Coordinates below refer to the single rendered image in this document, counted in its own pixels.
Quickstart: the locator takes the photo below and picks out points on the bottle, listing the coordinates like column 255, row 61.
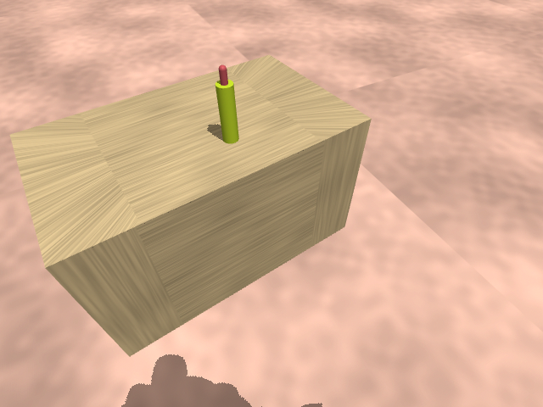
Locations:
column 227, row 107

